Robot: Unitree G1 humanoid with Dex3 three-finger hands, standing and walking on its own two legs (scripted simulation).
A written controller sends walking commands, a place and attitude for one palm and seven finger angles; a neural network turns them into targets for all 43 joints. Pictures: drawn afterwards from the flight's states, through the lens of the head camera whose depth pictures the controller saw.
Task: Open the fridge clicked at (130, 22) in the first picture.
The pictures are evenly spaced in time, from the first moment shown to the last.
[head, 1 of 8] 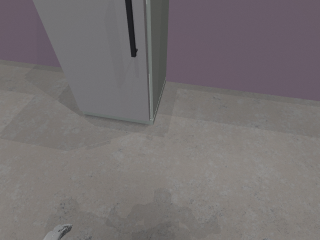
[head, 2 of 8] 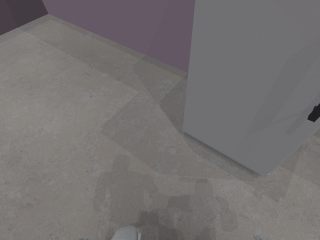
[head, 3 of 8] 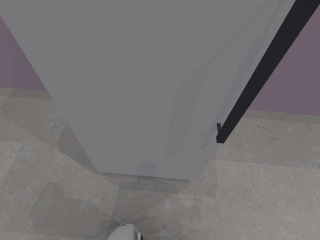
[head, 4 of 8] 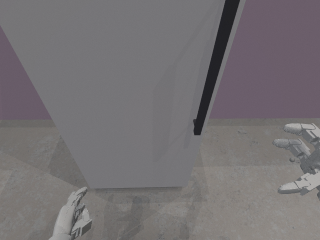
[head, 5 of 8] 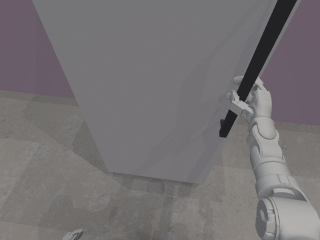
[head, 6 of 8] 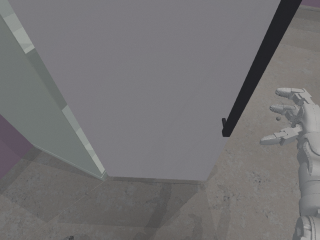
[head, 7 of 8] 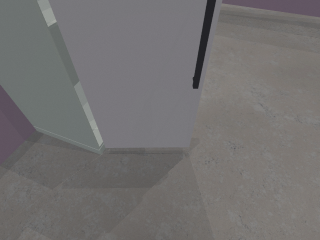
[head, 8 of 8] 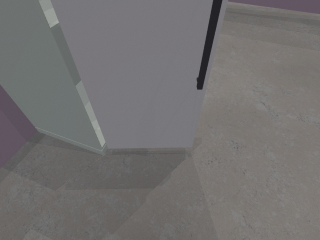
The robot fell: no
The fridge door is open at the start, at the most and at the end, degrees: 0 77 68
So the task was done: yes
